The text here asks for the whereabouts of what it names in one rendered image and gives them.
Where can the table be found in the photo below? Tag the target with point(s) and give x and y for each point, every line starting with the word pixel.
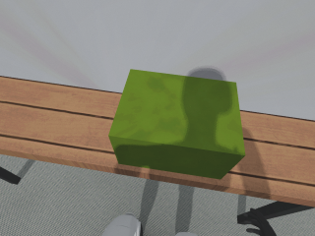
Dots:
pixel 70 125

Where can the robot left thigh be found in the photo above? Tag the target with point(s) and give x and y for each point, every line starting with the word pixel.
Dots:
pixel 123 225

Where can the left robot shin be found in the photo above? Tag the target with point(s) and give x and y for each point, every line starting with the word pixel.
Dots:
pixel 129 213

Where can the carton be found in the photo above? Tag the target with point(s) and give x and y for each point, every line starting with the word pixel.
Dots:
pixel 179 124

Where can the robot right hand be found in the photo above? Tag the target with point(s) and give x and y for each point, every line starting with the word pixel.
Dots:
pixel 265 229

